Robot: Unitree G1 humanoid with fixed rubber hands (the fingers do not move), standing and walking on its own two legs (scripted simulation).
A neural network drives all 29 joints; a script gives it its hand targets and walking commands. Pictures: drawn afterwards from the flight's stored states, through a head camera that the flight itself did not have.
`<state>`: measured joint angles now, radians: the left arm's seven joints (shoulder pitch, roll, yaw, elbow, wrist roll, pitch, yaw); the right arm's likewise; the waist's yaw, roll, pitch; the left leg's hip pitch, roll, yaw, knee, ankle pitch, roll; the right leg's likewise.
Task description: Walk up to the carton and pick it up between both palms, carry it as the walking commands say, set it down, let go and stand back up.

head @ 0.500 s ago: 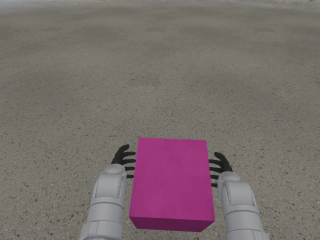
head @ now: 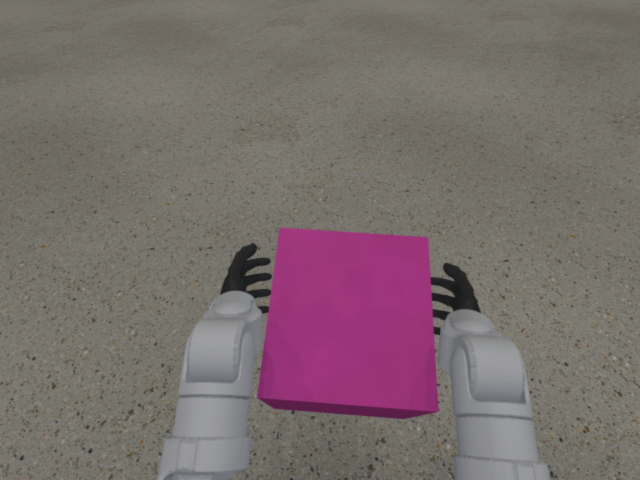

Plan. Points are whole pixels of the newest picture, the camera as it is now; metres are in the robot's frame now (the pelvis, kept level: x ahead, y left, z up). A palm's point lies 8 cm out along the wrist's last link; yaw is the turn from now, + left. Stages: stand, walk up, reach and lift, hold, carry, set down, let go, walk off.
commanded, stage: carry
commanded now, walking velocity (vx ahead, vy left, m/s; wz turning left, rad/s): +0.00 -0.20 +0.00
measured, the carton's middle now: (345, 329) +0.33 +0.00 +0.01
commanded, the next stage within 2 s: none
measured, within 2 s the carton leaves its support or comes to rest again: neither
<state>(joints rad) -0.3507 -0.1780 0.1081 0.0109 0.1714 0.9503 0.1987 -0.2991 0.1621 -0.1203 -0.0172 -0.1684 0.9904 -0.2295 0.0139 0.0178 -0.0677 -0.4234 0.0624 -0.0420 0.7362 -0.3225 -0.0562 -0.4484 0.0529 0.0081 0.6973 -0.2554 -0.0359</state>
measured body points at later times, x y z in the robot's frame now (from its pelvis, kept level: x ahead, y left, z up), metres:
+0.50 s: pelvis -0.06 -0.04 +0.01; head -0.10 -0.04 +0.46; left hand +0.24 +0.09 +0.11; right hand +0.22 -0.18 +0.10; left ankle -0.05 +0.08 -0.71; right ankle +0.05 -0.11 -0.71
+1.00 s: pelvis -0.09 -0.04 +0.02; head -0.14 -0.05 +0.47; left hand +0.21 +0.08 +0.13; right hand +0.19 -0.19 +0.11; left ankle -0.05 +0.08 -0.71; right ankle +0.05 -0.11 -0.71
